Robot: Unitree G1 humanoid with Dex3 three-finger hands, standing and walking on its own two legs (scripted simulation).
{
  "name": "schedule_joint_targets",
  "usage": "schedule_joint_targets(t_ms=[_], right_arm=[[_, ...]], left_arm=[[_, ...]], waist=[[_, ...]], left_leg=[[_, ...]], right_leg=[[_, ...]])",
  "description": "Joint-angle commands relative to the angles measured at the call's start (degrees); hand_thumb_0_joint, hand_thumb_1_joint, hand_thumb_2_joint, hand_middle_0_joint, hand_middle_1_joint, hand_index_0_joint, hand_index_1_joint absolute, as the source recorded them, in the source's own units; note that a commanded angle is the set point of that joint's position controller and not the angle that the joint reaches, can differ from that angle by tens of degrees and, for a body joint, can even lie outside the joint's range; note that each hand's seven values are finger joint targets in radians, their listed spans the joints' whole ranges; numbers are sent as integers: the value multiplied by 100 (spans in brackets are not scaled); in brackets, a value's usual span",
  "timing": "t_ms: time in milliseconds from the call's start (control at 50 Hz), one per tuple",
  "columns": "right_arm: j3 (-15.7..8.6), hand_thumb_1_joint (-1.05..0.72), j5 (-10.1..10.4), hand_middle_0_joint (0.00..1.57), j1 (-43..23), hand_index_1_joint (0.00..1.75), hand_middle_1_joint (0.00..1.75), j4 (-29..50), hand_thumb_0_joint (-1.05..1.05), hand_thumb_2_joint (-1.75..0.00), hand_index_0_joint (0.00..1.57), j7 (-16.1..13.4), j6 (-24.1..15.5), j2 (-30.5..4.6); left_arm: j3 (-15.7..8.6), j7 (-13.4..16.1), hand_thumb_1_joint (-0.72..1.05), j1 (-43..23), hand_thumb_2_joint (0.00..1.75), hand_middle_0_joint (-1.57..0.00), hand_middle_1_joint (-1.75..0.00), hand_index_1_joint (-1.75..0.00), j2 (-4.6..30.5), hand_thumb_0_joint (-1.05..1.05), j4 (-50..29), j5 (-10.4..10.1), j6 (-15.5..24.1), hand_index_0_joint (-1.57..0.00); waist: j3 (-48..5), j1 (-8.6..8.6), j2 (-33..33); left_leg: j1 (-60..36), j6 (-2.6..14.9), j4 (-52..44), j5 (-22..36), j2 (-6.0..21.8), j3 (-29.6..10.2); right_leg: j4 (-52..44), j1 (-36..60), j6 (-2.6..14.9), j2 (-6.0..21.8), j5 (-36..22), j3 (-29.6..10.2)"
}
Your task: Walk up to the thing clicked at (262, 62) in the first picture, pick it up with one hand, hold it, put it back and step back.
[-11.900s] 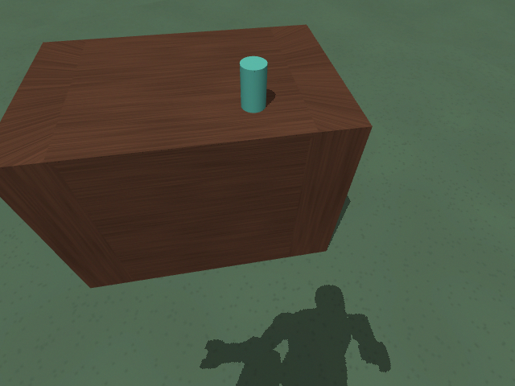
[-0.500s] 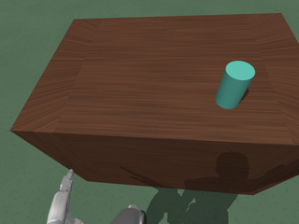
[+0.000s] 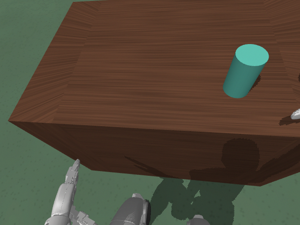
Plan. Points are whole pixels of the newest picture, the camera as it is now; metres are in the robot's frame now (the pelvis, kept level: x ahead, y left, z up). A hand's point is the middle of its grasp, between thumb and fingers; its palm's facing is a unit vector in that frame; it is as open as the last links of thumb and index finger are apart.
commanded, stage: close in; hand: right
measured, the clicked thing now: (242, 73) +0.52 -0.17 +0.05
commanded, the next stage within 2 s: close in 0.66 s
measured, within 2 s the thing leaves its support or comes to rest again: leaves its support in 1.96 s
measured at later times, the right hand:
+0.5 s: hand (259, 77) +0.49 -0.21 +0.06, palm faces +0.08 +1.00 +0.01, open 17.7 cm
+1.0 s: hand (244, 72) +0.51 -0.17 +0.06, palm faces +0.10 +1.00 +0.01, open 17.3 cm
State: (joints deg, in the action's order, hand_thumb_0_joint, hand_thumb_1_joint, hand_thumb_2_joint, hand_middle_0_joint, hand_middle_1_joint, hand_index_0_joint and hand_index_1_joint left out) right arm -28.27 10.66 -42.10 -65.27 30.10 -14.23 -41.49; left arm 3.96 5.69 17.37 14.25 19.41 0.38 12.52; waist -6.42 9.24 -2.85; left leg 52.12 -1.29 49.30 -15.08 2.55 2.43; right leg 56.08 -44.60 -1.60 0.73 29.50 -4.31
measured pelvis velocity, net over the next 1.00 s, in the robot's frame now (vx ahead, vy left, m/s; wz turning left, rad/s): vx -0.01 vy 0.00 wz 0.03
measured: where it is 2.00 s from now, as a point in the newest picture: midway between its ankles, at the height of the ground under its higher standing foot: outside the picture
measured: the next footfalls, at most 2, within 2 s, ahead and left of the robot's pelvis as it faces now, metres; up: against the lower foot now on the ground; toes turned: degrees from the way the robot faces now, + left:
none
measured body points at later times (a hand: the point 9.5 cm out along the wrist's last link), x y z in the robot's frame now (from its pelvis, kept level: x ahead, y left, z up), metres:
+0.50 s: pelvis -0.01 +0.00 -0.02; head +0.10 -0.02 +0.42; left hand +0.13 +0.26 -0.03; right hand +0.48 -0.26 +0.06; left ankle +0.08 +0.14 -0.68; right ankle -0.03 -0.13 -0.68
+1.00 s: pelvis -0.01 +0.00 -0.02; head +0.10 -0.02 +0.42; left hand +0.13 +0.26 -0.03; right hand +0.50 -0.23 +0.06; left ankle +0.08 +0.14 -0.68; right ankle -0.03 -0.13 -0.68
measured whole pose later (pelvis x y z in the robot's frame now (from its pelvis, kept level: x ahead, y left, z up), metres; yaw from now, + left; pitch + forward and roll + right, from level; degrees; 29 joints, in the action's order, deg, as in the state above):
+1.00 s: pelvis -0.01 +0.00 -0.02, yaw +2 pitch +19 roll +1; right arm -25.4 2.6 -49.9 -64.4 6.2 -18.7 -27.4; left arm -0.5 0.9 22.0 13.2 3.6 1.4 5.5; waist -6.1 12.0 -0.9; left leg 58.0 -1.5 54.9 -16.1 1.8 0.2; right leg 61.6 -49.2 -1.4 1.1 31.6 -2.3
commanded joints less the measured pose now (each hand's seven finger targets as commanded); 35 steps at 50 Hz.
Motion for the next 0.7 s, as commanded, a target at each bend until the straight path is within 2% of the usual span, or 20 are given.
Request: schedule_joint_targets(t_ms=[0,20,60,140,160,180,200,220,240,260,280,300,320,340,380,440,480,520,600,680], right_arm=[[-347,46,170,6,-2562,4,4,1654,0,-6,6,-335,-749,-1589],[-414,47,123,6,-2709,4,4,1836,0,-6,5,-445,-831,-1672],[-494,55,-14,6,-2839,4,4,1860,0,-3,6,-687,-914,-1735],[-522,61,-234,5,-2583,4,4,1221,0,-3,5,-1151,-954,-1404],[-553,60,-307,5,-2888,4,4,1563,0,-3,5,-1269,-1011,-1518],[-470,59,-385,5,-3276,4,4,1938,0,-3,5,-1348,-1070,-1498],[-449,58,-451,5,-3204,4,4,1862,0,-2,5,-1430,-1073,-1464],[-438,57,-511,5,-2775,4,4,1465,0,-3,5,-1498,-1016,-1352],[-412,59,-515,4,-2059,5,5,727,0,-4,4,-1545,-908,-1052],[-220,61,-539,4,-1896,5,5,630,0,-4,4,-1565,-858,-724],[-283,61,-562,4,-2264,5,5,993,0,-3,4,-1609,-889,-891],[-517,61,-599,4,-3041,5,5,1998,0,-4,4,-1674,-999,-1394],[-436,61,-594,4,-3110,5,5,1941,0,-3,4,-1679,-985,-1225],[-193,61,-548,3,-3033,5,5,1721,0,-4,4,-1675,-933,-779],[-4,61,-498,2,-2341,6,6,871,0,-5,3,-1683,-805,-99],[115,60,-577,4,-3006,5,5,1504,0,-4,4,-1718,-872,-207],[233,59,-581,4,-2915,5,5,1262,0,-4,4,-1724,-838,-12],[159,60,-553,3,-2769,5,5,1252,0,-5,4,-1762,-815,-54],[100,60,-565,4,-3069,5,5,1959,0,-4,4,-1902,-790,-261],[248,58,-566,4,-3114,5,5,1837,0,-4,4,-2148,-728,131]], left_arm=[[-904,-15,-56,222,5,-6,-6,-6,1142,0,-948,46,231,-5],[-1073,-18,-56,183,5,-6,-5,-6,1273,0,-1044,86,216,-5],[-1073,-35,-58,42,6,-6,-5,-6,1272,0,-1372,102,158,-5],[-838,-141,-57,143,5,-6,-5,-6,1033,0,-1854,97,-45,-5],[-749,-173,-56,31,5,-6,-5,-6,950,0,-2146,97,-74,-5],[-699,-195,-55,192,5,-6,-5,-5,819,0,-2189,114,-112,-6],[-664,-222,-55,157,4,-6,-5,-5,759,0,-2385,103,-128,-6],[-857,-238,-54,667,4,-6,-6,-5,820,0,-1930,117,-210,-6],[-859,-286,-54,1095,4,-6,-6,-5,812,0,-1488,127,-315,-6],[-709,-332,-55,770,4,-6,-5,-5,746,0,-1853,107,-305,-6],[-847,-320,-54,354,4,-5,-5,-5,869,0,-2238,106,-276,-6],[-913,-308,-56,285,4,-6,-5,-5,910,0,-2469,126,-276,-6],[-935,-312,-55,230,4,-5,-5,-5,870,0,-2524,126,-282,-5],[-1149,-300,-56,289,5,-6,-5,-5,1021,0,-2508,115,-296,-6],[-1066,-344,-56,492,5,-6,-6,-6,892,0,-2243,91,-304,-6],[-947,-330,-56,184,5,-6,-5,-5,795,0,-2699,76,-246,-5],[-1010,-348,-54,647,4,-6,-5,-5,786,0,-2426,82,-271,-6],[-945,-380,-54,885,4,-5,-5,-5,731,0,-2406,67,-278,-6],[-1159,-381,-54,1047,4,-5,-5,-5,905,0,-2639,52,-333,-5],[-1076,-402,-54,939,4,-5,-5,-5,702,0,-2215,62,-353,-5]], waist=[[-2843,103,1656],[-3169,152,1724],[-3382,115,1614],[-3259,21,1293],[-3572,-88,1480],[-3811,-61,1668],[-3743,-114,1757],[-3327,-99,1752],[-2790,-69,1549],[-2755,-46,1395],[-2997,-19,1286],[-3501,-80,1619],[-3489,-86,1572],[-3143,75,1379],[-2343,213,925],[-2631,249,852],[-2455,296,681],[-2529,266,771],[-3053,222,1059],[-2432,87,1282]], left_leg=[[-1307,250,92,1071,-236,-87],[-1383,258,165,1221,-221,-116],[-1739,270,273,1403,-209,-136],[-2107,277,292,1211,-245,-131],[-2214,271,305,1192,-247,-158],[-2247,283,349,1279,-253,-168],[-2198,286,351,1174,-269,-156],[-2148,299,335,1125,-271,-139],[-2017,305,297,1046,-280,-115],[-2067,299,300,1131,-257,-135],[-2103,276,291,1173,-242,-178],[-2375,287,360,1329,-208,-240],[-2393,292,391,1409,-220,-226],[-2192,284,345,1212,-258,-166],[-1842,273,227,857,-274,-130],[-1740,224,171,560,-258,-205],[-1669,197,144,428,-263,-182],[-1800,203,194,573,-247,-166],[-1942,218,231,894,-249,-147],[-1591,240,158,541,-248,-150]], right_leg=[[-424,1063,18,-44,-3022,116],[-321,1145,12,-49,-3127,132],[-241,860,12,-88,-3079,163],[-332,187,37,-112,-2549,201],[-328,260,31,-123,-2492,249],[-298,403,4,-112,-2603,265],[-298,408,-9,-103,-2539,289],[-321,291,-18,-120,-2473,308],[-342,45,-9,-127,-2347,302],[-324,-86,10,-126,-2327,315],[-291,-117,40,-91,-2186,327],[-262,22,26,-82,-2227,366],[-250,78,24,-82,-2345,378],[-287,120,44,-70,-2206,338],[-312,-268,119,-62,-1790,294],[-330,-207,184,-15,-1350,305],[-324,-211,198,-38,-1198,312],[-351,-186,171,-66,-1343,323],[-362,294,128,-98,-1760,360],[-433,122,117,-111,-1446,379]])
